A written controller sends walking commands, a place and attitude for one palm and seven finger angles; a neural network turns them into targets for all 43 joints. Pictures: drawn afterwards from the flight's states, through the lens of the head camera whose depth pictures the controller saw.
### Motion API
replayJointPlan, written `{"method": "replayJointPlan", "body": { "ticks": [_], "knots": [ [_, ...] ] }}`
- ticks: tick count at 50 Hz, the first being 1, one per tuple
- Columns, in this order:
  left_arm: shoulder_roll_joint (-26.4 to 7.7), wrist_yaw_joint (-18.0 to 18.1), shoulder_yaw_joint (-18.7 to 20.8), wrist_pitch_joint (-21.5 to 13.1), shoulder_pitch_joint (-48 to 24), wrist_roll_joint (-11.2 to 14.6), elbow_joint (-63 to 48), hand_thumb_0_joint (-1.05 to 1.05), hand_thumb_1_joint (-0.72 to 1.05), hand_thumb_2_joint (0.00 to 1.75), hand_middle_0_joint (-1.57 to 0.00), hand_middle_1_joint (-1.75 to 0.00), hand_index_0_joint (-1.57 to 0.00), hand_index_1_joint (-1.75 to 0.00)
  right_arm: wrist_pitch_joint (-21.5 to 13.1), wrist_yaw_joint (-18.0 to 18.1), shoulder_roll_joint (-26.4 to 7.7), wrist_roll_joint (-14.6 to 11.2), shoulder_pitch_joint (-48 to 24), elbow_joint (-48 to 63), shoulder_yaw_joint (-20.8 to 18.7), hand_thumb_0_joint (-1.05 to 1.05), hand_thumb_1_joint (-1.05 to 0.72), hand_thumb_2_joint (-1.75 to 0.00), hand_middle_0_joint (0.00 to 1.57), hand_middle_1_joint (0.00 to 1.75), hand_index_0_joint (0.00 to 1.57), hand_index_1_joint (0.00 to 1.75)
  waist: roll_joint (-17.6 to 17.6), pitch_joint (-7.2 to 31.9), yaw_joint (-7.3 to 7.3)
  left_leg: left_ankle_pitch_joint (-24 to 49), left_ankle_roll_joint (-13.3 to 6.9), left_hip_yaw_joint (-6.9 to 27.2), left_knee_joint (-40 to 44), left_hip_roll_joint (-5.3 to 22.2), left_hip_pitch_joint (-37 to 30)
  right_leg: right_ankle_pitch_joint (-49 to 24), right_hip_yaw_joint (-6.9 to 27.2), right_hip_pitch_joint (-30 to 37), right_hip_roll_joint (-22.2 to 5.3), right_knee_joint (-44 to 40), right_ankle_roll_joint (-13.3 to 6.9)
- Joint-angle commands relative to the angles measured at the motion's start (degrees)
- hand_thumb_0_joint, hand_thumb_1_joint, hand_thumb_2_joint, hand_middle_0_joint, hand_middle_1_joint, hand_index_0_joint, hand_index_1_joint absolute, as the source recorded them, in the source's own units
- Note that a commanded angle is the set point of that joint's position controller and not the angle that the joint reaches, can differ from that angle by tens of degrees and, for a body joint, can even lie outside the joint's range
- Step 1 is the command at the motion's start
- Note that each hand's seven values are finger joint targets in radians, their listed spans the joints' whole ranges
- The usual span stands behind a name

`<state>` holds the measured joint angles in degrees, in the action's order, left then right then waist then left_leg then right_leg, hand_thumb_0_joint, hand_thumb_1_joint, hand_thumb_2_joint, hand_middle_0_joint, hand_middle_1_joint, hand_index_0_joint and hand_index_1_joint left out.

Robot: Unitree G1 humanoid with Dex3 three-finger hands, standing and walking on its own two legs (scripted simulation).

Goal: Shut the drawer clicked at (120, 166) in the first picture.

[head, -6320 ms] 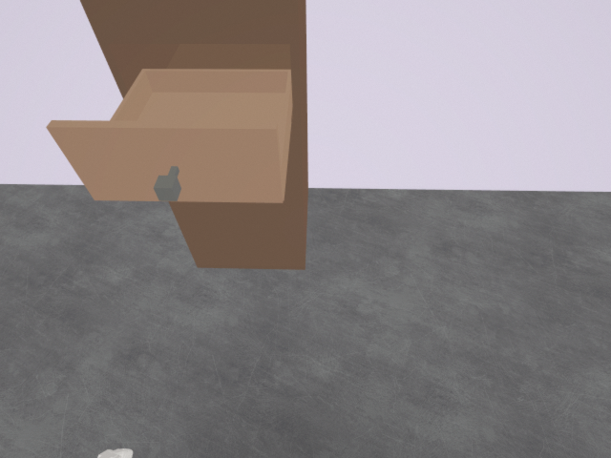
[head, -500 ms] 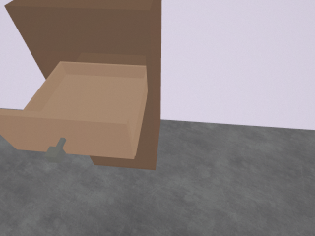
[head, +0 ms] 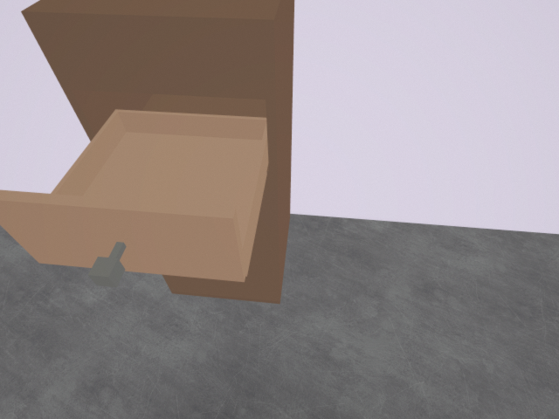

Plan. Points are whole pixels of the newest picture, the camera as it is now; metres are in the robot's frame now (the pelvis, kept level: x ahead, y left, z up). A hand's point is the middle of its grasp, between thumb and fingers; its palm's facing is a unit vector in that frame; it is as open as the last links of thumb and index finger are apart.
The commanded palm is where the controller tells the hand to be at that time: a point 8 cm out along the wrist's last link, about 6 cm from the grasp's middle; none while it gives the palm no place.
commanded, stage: shuffle to correct the standing spot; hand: left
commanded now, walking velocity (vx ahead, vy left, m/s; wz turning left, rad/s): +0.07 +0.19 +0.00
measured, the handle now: (112, 262) +0.33 +0.29 +0.03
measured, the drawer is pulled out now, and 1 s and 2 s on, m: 0.30 0.30 0.30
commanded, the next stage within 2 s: come to a stop and stand still in 0.60 s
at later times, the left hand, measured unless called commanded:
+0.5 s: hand out of the picture +0.08 +0.22 -0.16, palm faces +0.05 -0.96 -0.28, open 7.3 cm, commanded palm none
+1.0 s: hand out of the picture +0.04 +0.32 -0.19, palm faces +0.05 -0.98 -0.20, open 7.4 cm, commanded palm none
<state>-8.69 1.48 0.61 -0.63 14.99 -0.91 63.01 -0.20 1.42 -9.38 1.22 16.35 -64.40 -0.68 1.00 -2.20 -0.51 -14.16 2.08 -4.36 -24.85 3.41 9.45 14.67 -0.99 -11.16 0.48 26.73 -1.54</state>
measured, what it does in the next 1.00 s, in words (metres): steps to the left: left foot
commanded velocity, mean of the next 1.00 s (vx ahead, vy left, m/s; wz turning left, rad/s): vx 0.03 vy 0.06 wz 0.00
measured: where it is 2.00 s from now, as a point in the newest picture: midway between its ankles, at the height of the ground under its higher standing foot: outside the picture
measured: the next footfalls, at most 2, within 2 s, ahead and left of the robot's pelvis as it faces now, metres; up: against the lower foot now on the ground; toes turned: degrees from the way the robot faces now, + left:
left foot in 0.86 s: +0.12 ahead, +0.25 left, +0.00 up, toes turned +3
right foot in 1.24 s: +0.05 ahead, -0.02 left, +0.00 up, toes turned -4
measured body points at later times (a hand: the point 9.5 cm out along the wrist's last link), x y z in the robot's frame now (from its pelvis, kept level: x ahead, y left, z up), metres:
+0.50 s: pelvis +0.03 +0.04 -0.01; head +0.06 +0.00 +0.44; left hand +0.08 +0.27 -0.14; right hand +0.01 -0.17 -0.19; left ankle -0.01 +0.14 -0.71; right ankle +0.02 -0.04 -0.74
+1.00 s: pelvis +0.05 +0.12 -0.01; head +0.07 +0.16 +0.44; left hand +0.04 +0.37 -0.18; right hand +0.11 -0.11 -0.14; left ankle +0.08 +0.25 -0.74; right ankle +0.01 -0.01 -0.69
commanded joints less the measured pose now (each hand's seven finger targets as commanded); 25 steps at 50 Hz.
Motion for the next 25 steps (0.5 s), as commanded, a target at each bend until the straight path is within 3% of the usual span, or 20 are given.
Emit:
{"method": "replayJointPlan", "body": {
  "ticks": [1, 3, 6, 8, 10, 11, 12, 14, 17, 19, 20, 21, 22, 23, 24, 25],
  "knots": [
    [-9.8, 0.6, 2.6, -0.3, 3.3, -0.1, -2.5, 0.0, 0.9, 0.9, -0.2, -0.3, -0.2, -0.3, 0.2, -0.4, -4.1, -0.1, 4.2, 2.7, -1.0, 0.0, -0.9, -0.9, 0.2, 0.3, 0.2, 0.3, -6.8, -3.2, -0.21, -3.2, -1.3, 0.2, -2.1, -0.3, 4.6, 3.4, 13.8, -3.2, -12.6, -10.5, -4.9],
    [-10.0, 0.7, 3.1, -0.1, 3.2, -0.2, -3.1, 0.0, 0.9, 0.9, -0.2, -0.3, -0.2, -0.3, 0.3, -0.4, -3.9, 0.0, 4.5, 3.2, -1.2, 0.0, -0.9, -0.9, 0.2, 0.3, 0.2, 0.3, -7.8, -3.6, -0.24, -3.3, -1.4, 0.2, -2.8, -0.5, 4.8, 3.4, 14.5, -4.2, -13.8, -10.4, -5.6],
    [-9.7, 0.8, 3.7, 0.3, 2.4, -0.3, -4.1, 0.0, 0.9, 0.9, -0.2, -0.3, -0.2, -0.3, 0.0, -0.4, -4.1, 0.0, 6.5, 3.5, -1.3, 0.0, -0.9, -0.9, 0.2, 0.3, 0.2, 0.3, -6.9, -2.6, 0.31, -1.0, -1.7, 0.7, -0.7, -0.2, 2.9, 0.7, 11.7, -5.0, -12.6, -6.2, -5.1],
    [-8.1, 0.7, 3.5, 0.7, 1.8, -0.4, -5.0, 0.0, 0.9, 0.9, -0.2, -0.3, -0.2, -0.3, -0.3, -0.4, -5.6, 0.1, 7.5, 3.7, -1.7, 0.0, -0.9, -0.9, 0.2, 0.3, 0.2, 0.3, 0.0, -2.2, 0.48, 3.7, -3.4, 4.0, 2.1, 3.1, 0.5, 3.3, 5.9, -7.6, -8.2, -0.1, -3.2],
    [-4.8, 0.5, 3.1, 1.1, 0.3, -0.8, -6.4, 0.0, 0.9, 0.9, -0.2, -0.3, -0.2, -0.3, -0.3, 0.0, -8.1, 0.4, 9.5, 4.1, -2.2, 0.0, -0.9, -0.9, 0.2, 0.3, 0.2, 0.3, 11.3, -2.1, 1.14, 7.4, -8.6, 11.9, 8.0, 10.1, -2.2, 10.8, -3.5, -13.1, -2.3, 12.1, -0.6],
    [-4.2, 0.6, 2.7, 1.1, -0.9, -0.9, -7.0, 0.0, 0.9, 0.9, -0.2, -0.3, -0.2, -0.3, -0.2, 0.1, -7.8, 0.4, 10.0, 4.4, -2.2, 0.0, -0.9, -0.9, 0.2, 0.3, 0.2, 0.3, 12.1, -2.8, 1.78, 9.7, -11.2, 14.0, 9.8, 11.6, -2.7, 16.7, -4.1, -16.4, -1.8, 18.5, -0.2],
    [-3.9, 0.6, 2.6, 1.2, -1.0, -0.8, -7.2, 0.0, 0.9, 0.9, -0.2, -0.3, -0.2, -0.3, -0.2, 0.2, -7.3, 0.4, 9.5, 4.8, -2.0, 0.0, -0.9, -0.9, 0.2, 0.3, 0.2, 0.3, 11.6, -2.6, 1.52, 12.5, -13.0, 14.3, 9.8, 12.1, -3.5, 18.4, -3.3, -18.1, -2.6, 23.3, -0.5],
    [-3.4, 0.3, 2.5, 0.9, -1.1, -0.7, -7.4, 0.0, 0.9, 0.9, -0.2, -0.3, -0.2, -0.3, -0.3, 0.2, -6.6, 0.7, 8.2, 6.0, -1.8, 0.0, -0.9, -0.9, 0.2, 0.3, 0.2, 0.3, 8.0, -1.7, 0.84, 19.1, -14.1, 12.5, 7.5, 11.6, -3.3, 17.8, -3.9, -17.5, -3.8, 24.4, -0.9],
    [-1.9, 0.1, 2.2, 0.6, 0.9, -0.5, -6.9, 0.0, 0.9, 0.9, -0.2, -0.3, -0.2, -0.3, -0.3, 0.2, -7.3, 0.8, 6.4, 6.6, -1.7, 0.0, -0.9, -0.9, 0.2, 0.3, 0.2, 0.3, 5.7, 1.1, -0.46, 26.2, -13.0, 7.4, 4.2, 9.1, -2.7, 12.3, -5.6, -10.7, -3.8, 16.0, -0.5],
    [-2.6, 0.3, 2.4, 0.1, 4.5, -0.5, -6.1, 0.0, 0.9, 0.9, -0.2, -0.3, -0.2, -0.3, -0.3, 0.2, -7.4, 0.3, 5.1, 7.0, -1.8, 0.0, -0.9, -0.9, 0.2, 0.3, 0.2, 0.3, 3.4, 3.7, -2.4, 24.9, -10.5, 5.1, -0.3, 7.2, -1.8, 0.9, -6.1, -3.2, -4.1, 3.7, -0.1],
    [-4.4, 0.6, 2.7, -0.5, 7.3, -0.6, -5.2, 0.0, 0.9, 0.9, -0.2, -0.3, -0.2, -0.3, -0.5, 0.1, -6.6, -0.3, 5.2, 7.3, -1.8, 0.0, -0.9, -0.9, 0.2, 0.3, 0.2, 0.3, -0.7, 5.1, -3.57, 19.1, -8.0, 2.8, -4.2, 5.3, 3.3, -7.4, -2.9, 5.6, -7.6, -1.8, -0.5],
    [-9.3, 1.3, 3.8, -1.0, 11.8, -1.1, -4.0, 0.0, 0.9, 0.9, -0.2, -0.3, -0.2, -0.3, -0.7, -0.2, -4.5, -0.9, 4.5, 8.3, -1.7, 0.0, -0.9, -0.9, 0.2, 0.3, 0.2, 0.3, -13.5, 7.1, -5.11, 3.0, -4.5, -1.0, -13.8, 0.1, 15.0, -21.4, 12.3, 16.2, -19.7, -4.5, -4.0],
    [-13.0, 1.5, 4.6, -1.0, 14.1, -0.6, -3.6, 0.0, 0.9, 0.9, -0.2, -0.3, -0.2, -0.3, -0.2, -0.3, -4.4, -0.5, 2.8, 9.7, -2.0, 0.0, -0.9, -0.9, 0.2, 0.3, 0.2, 0.3, -17.6, 4.9, -5.42, -19.3, -1.6, -0.9, -25.1, -4.0, 23.0, -38.6, 22.2, 17.7, -30.4, -7.0, -10.0],
    [-12.4, 1.7, 4.3, -1.1, 13.8, -0.3, -3.6, 0.0, 0.9, 0.9, -0.2, -0.3, -0.2, -0.3, 0.5, -0.1, -5.4, -0.2, 3.1, 9.4, -2.4, 0.0, -0.9, -0.9, 0.2, 0.3, 0.2, 0.3, -12.1, 3.5, -4.33, -19.8, -1.1, 4.2, -30.8, -2.2, 22.5, -39.9, 19.3, 13.6, -30.8, -6.4, -12.8],
    [-10.9, 2.2, 4.6, -1.1, 11.5, -0.4, -3.6, 0.0, 0.9, 0.9, -0.2, -0.3, -0.2, -0.3, 1.4, -0.2, -4.8, 0.1, 2.0, 9.0, -2.5, 0.0, -0.9, -0.9, 0.2, 0.3, 0.2, 0.3, -15.5, 1.6, -3.73, -18.3, -0.8, 4.5, -34.7, -1.3, 24.1, -39.2, 17.6, 10.9, -29.0, -6.6, -12.3],
    [-9.7, 2.3, 4.2, -1.0, 9.4, -0.6, -4.5, 0.0, 0.9, 0.9, -0.2, -0.3, -0.2, -0.3, 1.7, -0.5, -4.3, 0.1, 0.6, 8.8, -2.4, 0.0, -0.9, -0.9, 0.2, 0.3, 0.2, 0.3, -14.2, -1.1, -3.5, -16.0, -0.7, 5.3, -37.4, -0.7, 25.1, -35.8, 15.8, 8.1, -27.1, -6.9, -11.7]
  ]
}}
